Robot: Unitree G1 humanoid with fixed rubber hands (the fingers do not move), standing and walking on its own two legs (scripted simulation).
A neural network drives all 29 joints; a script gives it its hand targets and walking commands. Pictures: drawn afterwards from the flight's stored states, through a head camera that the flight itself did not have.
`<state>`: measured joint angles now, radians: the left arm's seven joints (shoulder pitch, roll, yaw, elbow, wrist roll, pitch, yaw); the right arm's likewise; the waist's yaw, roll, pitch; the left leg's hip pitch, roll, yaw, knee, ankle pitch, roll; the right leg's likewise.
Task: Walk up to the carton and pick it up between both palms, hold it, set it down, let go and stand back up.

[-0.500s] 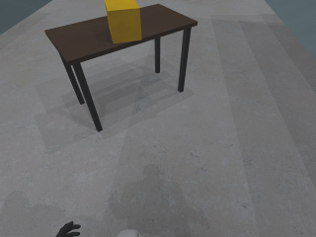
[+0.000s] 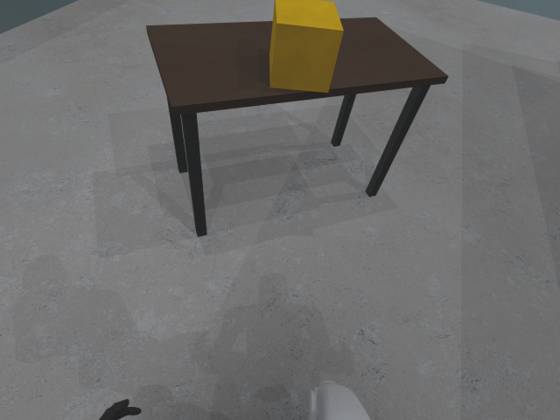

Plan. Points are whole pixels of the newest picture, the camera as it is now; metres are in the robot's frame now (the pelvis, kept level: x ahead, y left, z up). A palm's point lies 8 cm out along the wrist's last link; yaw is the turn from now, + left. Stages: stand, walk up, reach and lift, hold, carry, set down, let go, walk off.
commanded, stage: walk up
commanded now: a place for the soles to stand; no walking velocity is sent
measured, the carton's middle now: (302, 44) +1.12 -0.11 +0.01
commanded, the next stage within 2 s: none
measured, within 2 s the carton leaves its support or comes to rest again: neither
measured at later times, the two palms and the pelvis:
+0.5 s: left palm out of the picture +0.15 +0.22 -0.14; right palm (410, 260) +0.40 -0.27 -0.07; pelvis +0.20 -0.05 -0.01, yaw +12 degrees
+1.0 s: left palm (190, 253) +0.43 +0.15 -0.11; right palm (438, 239) +0.49 -0.39 -0.11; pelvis +0.38 -0.12 -0.02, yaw +14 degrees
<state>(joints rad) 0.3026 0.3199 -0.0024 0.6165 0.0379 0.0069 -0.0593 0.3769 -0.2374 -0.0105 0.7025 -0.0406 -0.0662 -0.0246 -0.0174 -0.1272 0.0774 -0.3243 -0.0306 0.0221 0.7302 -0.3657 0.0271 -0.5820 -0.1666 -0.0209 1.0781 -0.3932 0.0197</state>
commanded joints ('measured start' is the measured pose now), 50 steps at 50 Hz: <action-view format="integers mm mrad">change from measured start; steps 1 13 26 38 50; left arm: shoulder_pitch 51 103 7 18 30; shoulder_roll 80 172 141 55 160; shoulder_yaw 38 75 49 42 80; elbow -84 -4 -83 -76 -27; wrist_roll -5 -21 8 -12 -10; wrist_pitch -24 -58 40 -3 -17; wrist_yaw -8 55 20 -17 51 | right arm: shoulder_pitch -40 -14 181 -21 41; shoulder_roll -247 -165 -257 -264 -162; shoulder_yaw -82 -66 -103 -82 -66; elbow -76 -145 -137 -92 -138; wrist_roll -7 -8 15 -12 -7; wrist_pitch -26 27 19 -15 38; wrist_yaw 3 29 -40 -4 9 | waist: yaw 9 65 -118 0 45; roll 266 -7 228 294 -53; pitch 12 84 -55 17 3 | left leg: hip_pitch -107 -438 276 -52 -310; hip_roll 240 106 466 301 114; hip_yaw -342 -130 -780 -201 -78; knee -364 566 -479 -357 540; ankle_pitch -84 -194 -313 124 -165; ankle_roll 199 -44 192 179 -38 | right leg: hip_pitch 75 380 -254 121 296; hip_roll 4 -267 25 15 -208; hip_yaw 7 425 23 -30 345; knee -158 -772 250 -233 -790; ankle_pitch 104 -69 -123 134 -188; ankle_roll -8 -276 -6 -10 -272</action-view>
